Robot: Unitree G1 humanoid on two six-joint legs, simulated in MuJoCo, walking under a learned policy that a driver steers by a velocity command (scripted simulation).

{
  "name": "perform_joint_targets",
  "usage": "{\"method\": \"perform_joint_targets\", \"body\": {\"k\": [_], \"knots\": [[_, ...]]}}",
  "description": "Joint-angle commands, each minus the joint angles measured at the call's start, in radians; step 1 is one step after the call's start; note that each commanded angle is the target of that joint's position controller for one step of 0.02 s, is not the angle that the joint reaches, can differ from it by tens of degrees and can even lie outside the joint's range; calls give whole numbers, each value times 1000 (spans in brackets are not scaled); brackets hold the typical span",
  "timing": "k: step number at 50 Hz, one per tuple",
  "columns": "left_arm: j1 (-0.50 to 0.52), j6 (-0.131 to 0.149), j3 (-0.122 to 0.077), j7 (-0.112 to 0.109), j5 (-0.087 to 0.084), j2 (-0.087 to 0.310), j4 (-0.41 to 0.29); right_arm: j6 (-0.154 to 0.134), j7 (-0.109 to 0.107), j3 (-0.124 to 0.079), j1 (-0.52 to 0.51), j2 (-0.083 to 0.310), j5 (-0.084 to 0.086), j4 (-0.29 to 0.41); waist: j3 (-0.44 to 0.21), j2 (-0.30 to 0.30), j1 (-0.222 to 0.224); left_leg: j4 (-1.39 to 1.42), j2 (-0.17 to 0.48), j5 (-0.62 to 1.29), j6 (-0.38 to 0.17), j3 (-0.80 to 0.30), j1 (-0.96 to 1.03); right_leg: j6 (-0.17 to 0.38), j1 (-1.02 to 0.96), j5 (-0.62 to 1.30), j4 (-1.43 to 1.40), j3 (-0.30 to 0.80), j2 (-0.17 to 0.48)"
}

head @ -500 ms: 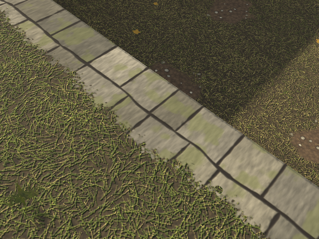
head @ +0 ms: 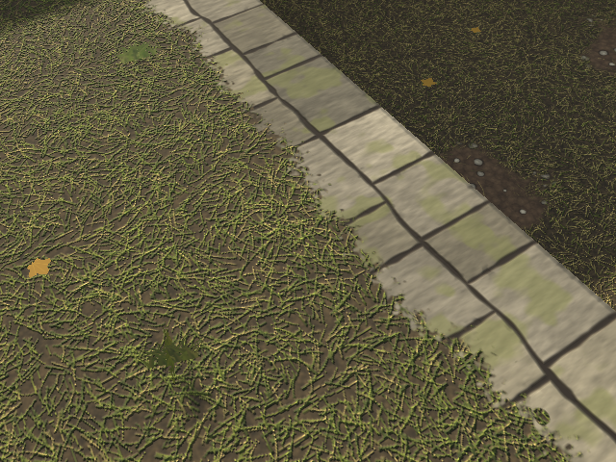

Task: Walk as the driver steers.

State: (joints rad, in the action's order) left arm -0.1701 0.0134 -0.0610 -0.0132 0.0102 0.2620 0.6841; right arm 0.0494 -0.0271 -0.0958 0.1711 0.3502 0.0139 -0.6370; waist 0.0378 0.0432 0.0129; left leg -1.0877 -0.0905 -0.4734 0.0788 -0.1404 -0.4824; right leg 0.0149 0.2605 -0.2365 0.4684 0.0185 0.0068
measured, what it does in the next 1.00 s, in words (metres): walks ahead, turning left: left foot, then right foot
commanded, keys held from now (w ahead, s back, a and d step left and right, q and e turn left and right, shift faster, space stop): w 0.30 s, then w+q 0.70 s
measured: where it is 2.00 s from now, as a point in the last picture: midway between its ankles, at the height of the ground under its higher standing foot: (199, 291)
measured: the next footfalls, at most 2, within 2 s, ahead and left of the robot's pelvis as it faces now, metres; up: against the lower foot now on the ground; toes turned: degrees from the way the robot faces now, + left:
left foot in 0.18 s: +0.02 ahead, +0.13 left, +0.00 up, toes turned +0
right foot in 0.60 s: +0.35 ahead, -0.11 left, +0.00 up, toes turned +7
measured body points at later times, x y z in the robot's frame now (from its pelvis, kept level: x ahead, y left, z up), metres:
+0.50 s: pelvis +0.12 +0.02 +0.00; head +0.15 +0.04 +0.45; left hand +0.33 +0.27 -0.08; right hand +0.12 -0.26 -0.11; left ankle -0.02 +0.13 -0.74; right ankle +0.29 -0.12 -0.70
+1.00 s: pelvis +0.37 +0.03 +0.00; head +0.39 +0.05 +0.44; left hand +0.30 +0.32 -0.13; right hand +0.65 -0.13 -0.08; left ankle +0.48 +0.22 -0.70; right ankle +0.31 -0.11 -0.74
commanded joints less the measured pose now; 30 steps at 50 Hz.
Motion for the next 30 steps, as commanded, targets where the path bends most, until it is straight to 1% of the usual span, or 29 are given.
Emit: {"method": "perform_joint_targets", "body": {"k": [1,2,3,4,5,6,7,8,9,10,11,12,13,14,15,16,18,19,20,21,23,24,25,26,27,28,29,30], "knots": [[20,2,-28,-8,-5,129,-57,-12,6,11,-13,2,-1,66,-121,-210,5,169,60,41,20,74,3,186,-149,144,-152,161,180],[3,-2,-33,-7,-11,151,-51,-17,13,21,-35,-13,-2,72,-109,-242,25,255,67,27,11,113,50,186,-123,-17,-184,169,174],[-15,-7,-41,-6,-16,183,-47,-22,19,23,-54,-6,2,80,-85,-272,41,319,62,-4,1,144,80,193,-98,-112,-207,193,185],[-33,-9,-46,-4,-19,202,-45,-29,24,19,-61,11,7,82,-67,-277,48,382,59,-18,-13,159,112,198,-80,-161,-214,214,200],[-48,-10,-48,-2,-24,211,-41,-37,27,15,-49,26,10,74,-56,-262,44,462,55,19,-34,169,153,199,-62,-194,-215,227,211],[-50,-11,-47,1,-35,214,-39,-48,31,13,-13,28,10,55,-45,-234,22,578,50,113,-63,181,223,194,-28,-221,-209,227,211],[-50,-10,-42,3,-43,206,-35,-57,34,13,30,21,8,29,-33,-208,-4,688,41,201,-92,196,316,182,23,-230,-191,216,203],[-55,-2,-31,6,-40,175,-31,-64,32,11,82,25,8,8,-47,-183,-32,725,57,220,-118,170,438,149,95,-216,-152,195,184],[-21,13,-7,13,-24,106,-43,-72,26,6,183,44,6,-13,-89,-120,-77,739,159,187,-150,34,603,88,219,-212,-7,133,132],[14,37,15,22,-8,29,-96,-74,21,-20,253,157,-8,-28,-116,141,-79,783,358,38,-251,-275,692,2,426,-245,273,-56,-7],[111,54,-7,16,-32,120,-136,-90,30,-30,281,179,-18,-31,-20,166,-137,892,473,-75,-372,-478,585,-10,555,-358,442,-14,8],[99,62,-28,18,-52,170,-131,-107,30,-10,247,120,-20,-31,55,121,-109,912,459,-146,-379,-456,565,-1,624,-300,546,29,52],[64,65,-30,23,-51,166,-107,-120,29,3,219,80,-14,-30,74,122,-87,920,412,-143,-349,-386,567,11,647,-219,581,37,71],[52,69,-31,28,-38,161,-99,-125,29,9,197,67,-8,-29,77,117,-77,931,383,-71,-326,-324,573,13,665,-142,581,32,83],[56,73,-31,34,-29,155,-97,-125,28,15,188,58,-7,-29,81,101,-70,940,361,39,-310,-267,565,9,659,-73,564,33,98],[67,79,-26,39,-22,136,-98,-124,28,18,189,52,-9,-29,74,81,-68,950,335,136,-303,-222,534,0,623,-15,538,18,97],[95,88,-13,48,-14,99,-102,-118,24,19,192,53,-8,-37,58,59,-68,953,293,284,-297,-136,490,-28,550,79,425,-12,77],[118,91,-6,52,-14,82,-107,-115,21,17,195,58,-6,-43,57,62,-73,949,272,332,-290,-97,456,-40,496,125,349,-22,63],[147,93,1,55,-16,70,-113,-113,17,14,205,69,-4,-51,58,68,-82,943,259,361,-283,-72,422,-49,442,167,275,-29,47],[176,95,4,59,-19,66,-121,-112,15,10,219,82,-2,-59,61,70,-92,937,255,374,-277,-59,392,-54,391,201,213,-34,30],[214,98,3,67,-27,78,-133,-111,13,4,251,105,6,-75,65,71,-100,926,273,371,-274,-75,358,-54,309,225,146,-36,6],[219,99,-1,69,-30,90,-139,-112,12,1,256,112,12,-81,68,74,-93,917,287,365,-268,-94,359,-46,281,226,117,-20,5],[211,100,-7,69,-33,107,-141,-112,11,-1,254,117,16,-85,67,80,-79,904,302,366,-258,-115,372,-36,255,221,90,-4,6],[197,102,-13,67,-35,124,-141,-110,11,-5,249,123,17,-88,63,88,-63,887,316,394,-248,-130,391,-25,228,201,75,2,4],[168,104,-20,64,-36,140,-137,-107,10,-8,243,128,14,-90,48,98,-41,850,322,461,-238,-136,404,-10,181,172,64,-3,-2],[99,103,-33,56,-35,162,-123,-103,10,-7,232,125,10,-89,3,98,4,763,299,598,-217,-116,398,12,71,156,37,-21,-20],[-25,101,-52,43,-31,195,-95,-101,12,1,235,101,2,-87,-89,82,67,594,243,697,-187,-74,351,40,-122,158,29,-29,-13],[-208,97,-68,30,-13,254,-79,-100,12,22,229,41,-20,-54,-264,-8,143,288,175,508,-148,-40,178,103,-423,95,66,139,158]]}}
Velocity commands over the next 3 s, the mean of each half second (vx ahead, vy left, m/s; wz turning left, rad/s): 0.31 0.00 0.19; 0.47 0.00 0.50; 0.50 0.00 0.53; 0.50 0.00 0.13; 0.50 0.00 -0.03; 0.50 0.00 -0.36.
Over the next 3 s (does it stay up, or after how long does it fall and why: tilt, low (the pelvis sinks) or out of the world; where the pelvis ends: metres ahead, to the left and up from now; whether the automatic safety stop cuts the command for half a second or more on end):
stays up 1.35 0.63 0.01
